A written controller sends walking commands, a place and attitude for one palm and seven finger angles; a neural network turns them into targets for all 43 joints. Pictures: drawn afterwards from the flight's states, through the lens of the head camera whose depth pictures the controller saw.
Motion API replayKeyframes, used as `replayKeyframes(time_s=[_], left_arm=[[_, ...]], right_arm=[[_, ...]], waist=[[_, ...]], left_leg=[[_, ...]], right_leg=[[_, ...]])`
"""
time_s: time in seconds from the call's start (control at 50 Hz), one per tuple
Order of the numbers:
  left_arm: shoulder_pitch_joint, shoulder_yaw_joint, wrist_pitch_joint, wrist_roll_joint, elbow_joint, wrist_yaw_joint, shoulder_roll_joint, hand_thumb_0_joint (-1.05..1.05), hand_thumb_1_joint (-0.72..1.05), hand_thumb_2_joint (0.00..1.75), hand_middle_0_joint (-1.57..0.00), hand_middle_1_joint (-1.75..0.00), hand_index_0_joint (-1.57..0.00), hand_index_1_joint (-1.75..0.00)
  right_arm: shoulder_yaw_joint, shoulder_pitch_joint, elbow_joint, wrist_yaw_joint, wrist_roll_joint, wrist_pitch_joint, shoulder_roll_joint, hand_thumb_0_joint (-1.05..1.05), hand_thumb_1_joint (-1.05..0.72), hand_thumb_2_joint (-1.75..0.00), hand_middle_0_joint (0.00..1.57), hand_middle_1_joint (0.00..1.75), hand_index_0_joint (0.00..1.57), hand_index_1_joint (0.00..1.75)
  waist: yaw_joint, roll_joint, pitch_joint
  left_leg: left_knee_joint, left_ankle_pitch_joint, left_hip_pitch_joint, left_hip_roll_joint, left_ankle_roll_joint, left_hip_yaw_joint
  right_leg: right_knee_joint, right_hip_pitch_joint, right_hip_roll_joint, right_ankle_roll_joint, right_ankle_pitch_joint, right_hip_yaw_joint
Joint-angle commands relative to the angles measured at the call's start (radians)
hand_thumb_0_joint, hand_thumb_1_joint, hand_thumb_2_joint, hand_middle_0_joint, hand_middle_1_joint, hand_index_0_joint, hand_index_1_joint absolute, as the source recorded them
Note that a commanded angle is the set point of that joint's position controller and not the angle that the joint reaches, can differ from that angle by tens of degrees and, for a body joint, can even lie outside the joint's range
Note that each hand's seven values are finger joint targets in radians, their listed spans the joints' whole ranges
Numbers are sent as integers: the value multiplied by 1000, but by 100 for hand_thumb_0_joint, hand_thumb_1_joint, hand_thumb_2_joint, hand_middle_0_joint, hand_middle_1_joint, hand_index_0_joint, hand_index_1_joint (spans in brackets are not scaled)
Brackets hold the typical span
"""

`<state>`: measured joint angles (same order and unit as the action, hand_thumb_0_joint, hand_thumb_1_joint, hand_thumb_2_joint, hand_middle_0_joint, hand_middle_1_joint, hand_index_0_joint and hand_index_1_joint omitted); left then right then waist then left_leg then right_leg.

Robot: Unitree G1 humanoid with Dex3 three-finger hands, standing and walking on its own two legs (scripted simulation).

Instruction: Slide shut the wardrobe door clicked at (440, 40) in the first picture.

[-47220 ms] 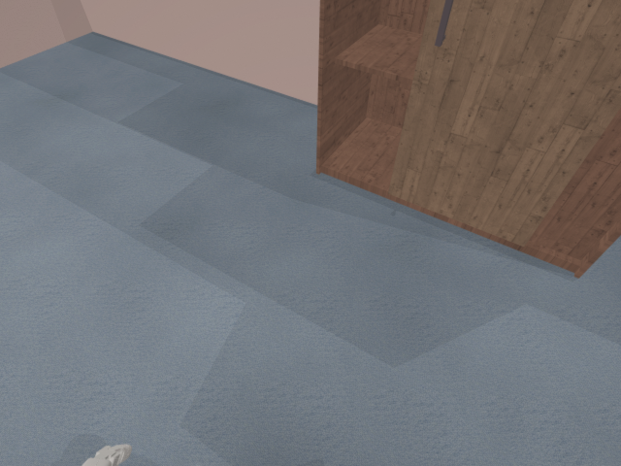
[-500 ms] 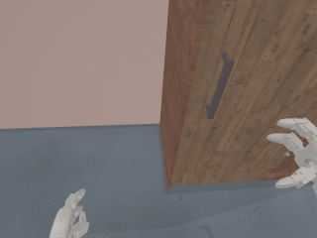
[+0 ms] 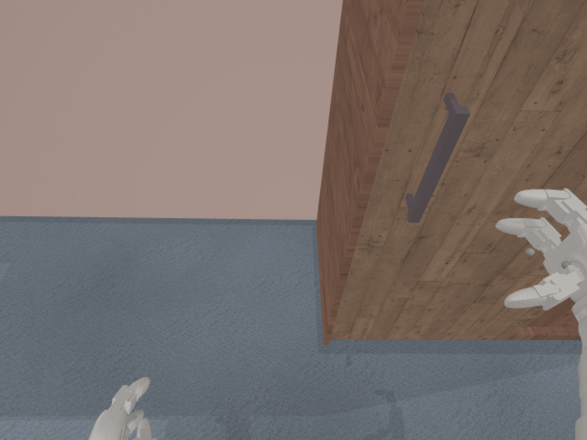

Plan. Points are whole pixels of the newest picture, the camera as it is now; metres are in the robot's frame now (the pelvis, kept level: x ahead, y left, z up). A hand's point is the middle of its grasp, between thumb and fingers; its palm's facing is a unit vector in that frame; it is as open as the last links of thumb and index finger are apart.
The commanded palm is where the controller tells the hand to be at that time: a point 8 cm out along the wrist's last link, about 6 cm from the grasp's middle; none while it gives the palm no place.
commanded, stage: move the hooked fingers beside the handle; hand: right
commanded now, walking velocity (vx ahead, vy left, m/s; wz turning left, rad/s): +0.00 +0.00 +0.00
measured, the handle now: (430, 164) +0.52 -0.17 +0.10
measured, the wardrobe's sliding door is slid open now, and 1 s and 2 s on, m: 0.00 0.00 0.00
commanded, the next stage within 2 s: feel for the door with the fingertips in 1.74 s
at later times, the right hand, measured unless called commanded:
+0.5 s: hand (501, 220) +0.39 -0.24 +0.12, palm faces -0.05 +1.00 -0.02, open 14.0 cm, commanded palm +0.38 -0.29 +0.12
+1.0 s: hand (480, 187) +0.46 -0.23 +0.12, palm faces -0.06 +1.00 +0.00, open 14.0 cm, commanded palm +0.43 -0.28 +0.11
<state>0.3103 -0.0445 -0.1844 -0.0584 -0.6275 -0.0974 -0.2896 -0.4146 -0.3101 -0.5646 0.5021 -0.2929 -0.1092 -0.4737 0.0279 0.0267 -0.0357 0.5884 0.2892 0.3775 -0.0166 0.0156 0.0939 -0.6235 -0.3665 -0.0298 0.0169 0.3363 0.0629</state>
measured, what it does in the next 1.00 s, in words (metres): stands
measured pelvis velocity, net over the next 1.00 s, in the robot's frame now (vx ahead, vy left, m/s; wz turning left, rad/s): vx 0.00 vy -0.01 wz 0.02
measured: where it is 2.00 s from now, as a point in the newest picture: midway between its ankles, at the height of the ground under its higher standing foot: outside the picture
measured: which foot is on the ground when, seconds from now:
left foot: down 0.00-1.00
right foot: down 0.00-1.00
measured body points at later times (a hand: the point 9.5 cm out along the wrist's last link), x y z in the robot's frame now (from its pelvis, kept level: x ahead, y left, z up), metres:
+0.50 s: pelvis +0.00 +0.00 +0.00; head +0.03 +0.00 +0.45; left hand +0.10 +0.26 -0.10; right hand +0.39 -0.29 +0.12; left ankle +0.01 +0.11 -0.73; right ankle -0.01 -0.11 -0.73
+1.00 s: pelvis +0.00 -0.01 -0.01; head +0.06 -0.02 +0.44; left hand +0.02 +0.27 -0.12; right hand +0.45 -0.28 +0.12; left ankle +0.01 +0.11 -0.73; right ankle -0.01 -0.11 -0.73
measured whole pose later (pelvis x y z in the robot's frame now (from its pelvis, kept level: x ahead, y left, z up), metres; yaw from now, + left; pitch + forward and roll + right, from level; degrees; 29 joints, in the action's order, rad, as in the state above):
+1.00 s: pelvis +0.00 -0.01 -0.01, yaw +1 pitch +11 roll +1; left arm 0.39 -0.04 -0.02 -0.04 -0.66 -0.07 -0.29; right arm -0.40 -0.77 -1.07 0.42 -0.18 -0.26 -0.55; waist 0.12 0.01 -0.06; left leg 0.65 0.29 0.55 -0.01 0.01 0.07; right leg -0.70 -0.54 -0.04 0.03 0.36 0.08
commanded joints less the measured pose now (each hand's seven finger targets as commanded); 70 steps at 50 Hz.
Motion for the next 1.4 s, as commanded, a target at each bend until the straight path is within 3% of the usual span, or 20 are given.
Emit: replayKeyframes(time_s=[0.0, 0.1, 0.24, 0.3, 0.36, 0.44, 0.5, 0.56, 0.6, 0.64, 0.66, 0.7, 0.9, 0.92, 0.96, 1.0, 1.08, 1.1, 1.18, 1.38], left_arm=[[-36, 57, -44, -4, 134, -8, -135, 0, 90, 90, -20, -30, -20, -30], [-28, 60, -20, -4, 130, -6, -142, 0, 90, 90, -20, -30, -20, -30], [-19, 59, -1, 1, 117, -7, -135, 0, 90, 90, -20, -30, -20, -30], [-10, 56, 14, -3, 109, -5, -138, 0, 90, 90, -20, -30, -20, -30], [3, 57, 31, 4, 104, -4, -146, 0, 90, 90, -20, -30, -20, -30], [7, 56, 42, 4, 110, 1, -140, 0, 90, 90, -20, -30, -20, -30], [22, 55, 57, 4, 95, 1, -146, 0, 90, 90, -20, -30, -20, -30], [46, 56, 73, 7, 84, 1, -159, 0, 90, 90, -20, -30, -20, -30], [51, 56, 77, 7, 85, 3, -156, 0, 90, 90, -20, -30, -20, -30], [61, 58, 80, 10, 80, 5, -154, 0, 90, 90, -20, -30, -20, -30], [71, 60, 85, 12, 77, 7, -154, 0, 90, 90, -20, -30, -20, -30], [81, 60, 93, 10, 67, 6, -162, 0, 90, 90, -20, -30, -20, -30], [130, 66, 124, 19, 53, 16, -165, 0, 90, 90, -20, -30, -20, -30], [138, 67, 128, 20, 50, 15, -171, 0, 90, 90, -20, -30, -20, -30], [143, 66, 137, 22, 57, 17, -166, 0, 90, 90, -20, -30, -20, -30], [147, 67, 141, 24, 60, 21, -167, 0, 90, 90, -20, -30, -20, -30], [150, 69, 154, 23, 77, 24, -169, 0, 90, 90, -20, -30, -20, -30], [147, 69, 156, 20, 82, 23, -169, 0, 90, 90, -20, -30, -20, -30], [148, 72, 158, 23, 84, 22, -161, 0, 90, 90, -20, -30, -20, -30], [148, 69, 157, 22, 62, 22, -160, 0, 90, 90, -20, -30, -20, -30]], right_arm=[[-35, -327, 225, 4, -33, -76, -237, 0, 50, -30, 30, 120, 30, 120], [-70, -351, 171, -25, -15, -60, -282, 0, 50, -30, 30, 120, 30, 120], [-28, -478, 164, -49, 3, -105, -256, 0, 50, -30, 30, 120, 30, 120], [4, -500, 78, -53, 13, -93, -232, 0, 50, -30, 30, 120, 30, 120], [-44, -534, 16, -64, 25, -92, -297, 0, 50, -30, 30, 120, 30, 120], [-7, -605, 8, -61, 33, -127, -267, 0, 50, -30, 30, 120, 30, 120], [3, -667, -63, -61, 32, -136, -270, 0, 50, -30, 30, 120, 30, 120], [-29, -698, -147, -62, 48, -144, -328, 0, 50, -30, 30, 120, 30, 120], [-6, -776, -131, -60, 60, -163, -326, 0, 50, -30, 30, 120, 30, 120], [-1, -792, -139, -61, 65, -183, -322, 0, 50, -30, 30, 120, 30, 120], [4, -785, -152, -62, 59, -187, -307, 0, 50, -30, 30, 120, 30, 120], [-19, -797, -212, -60, 53, -186, -333, 0, 50, -30, 30, 120, 30, 120], [-20, -911, -270, -79, 84, -215, -357, 0, 50, -30, 30, 120, 30, 120], [-53, -893, -304, -84, 86, -214, -392, 0, 50, -30, 30, 120, 30, 120], [-26, -868, -321, -82, 95, -211, -360, 0, 50, -30, 30, 120, 30, 120], [-26, -872, -308, -82, 103, -212, -365, 0, 50, -30, 30, 120, 30, 120], [-70, -817, -307, -79, 91, -212, -400, 0, 50, -30, 30, 120, 30, 120], [-68, -825, -296, -76, 92, -213, -404, 0, 50, -30, 30, 120, 30, 120], [-38, -856, -235, -76, 93, -224, -367, 0, 50, -30, 30, 120, 30, 120], [10, -896, -261, -95, 93, -196, -307, 0, 50, -30, 30, 120, 30, 120]], waist=[[0, 62, -289], [-3, 26, -262], [16, 63, -296], [30, 29, -260], [21, 12, -277], [27, 62, -320], [50, 27, -292], [48, -1, -294], [58, 56, -326], [57, 90, -348], [63, 37, -363], [65, 22, -348], [86, 53, -390], [77, 31, -388], [82, 31, -379], [78, 74, -393], [65, 7, -404], [66, 39, -400], [75, 91, -429], [95, 69, -388]], left_leg=[[-52, -320, -101, 20, 5, -48], [-54, -295, -99, 17, 5, -47], [-51, -293, -82, 20, 9, -49], [-52, -282, -59, 21, 6, -48], [-49, -275, -76, 19, 8, -56], [-35, -294, -65, 20, 11, -55], [-39, -277, -45, 21, 5, -60], [-34, -255, -45, 20, 5, -67], [-25, -255, -31, 18, 7, -68], [-17, -259, -19, 20, 11, -65], [-16, -276, -31, 25, 8, -65], [-17, -275, -28, 23, 5, -68], [4, -282, 8, 28, 3, -68], [6, -278, 2, 29, 3, -69], [9, -290, 7, 30, 3, -68], [16, -296, 24, 28, 3, -68], [22, -323, -19, 33, 2, -68], [22, -321, -13, 31, 1, -70], [24, -307, 27, 35, 4, -66], [27, -287, 82, 35, 4, -53]], right_leg=[[70, 141, 16, 9, -337, -67], [79, 101, 16, 9, -302, -67], [75, 146, 13, 5, -326, -76], [73, 112, 13, 7, -295, -71], [65, 80, 16, 9, -277, -68], [56, 113, 15, 5, -315, -75], [50, 76, 15, 9, -271, -69], [42, 34, 16, 13, -243, -66], [38, 53, 18, 10, -249, -71], [31, 75, 15, 7, -271, -77], [24, 69, 13, 11, -287, -75], [23, 39, 13, 11, -265, -71], [2, 36, 7, 9, -293, -75], [1, 17, 7, 11, -287, -75], [-3, 5, 7, 13, -298, -67], [-7, 25, 6, 10, -316, -68], [-10, -9, 5, 13, -323, -64], [-9, -11, 6, 13, -319, -59], [-18, 52, 1, 10, -350, -69], [-23, 62, -6, 4, -361, -84]])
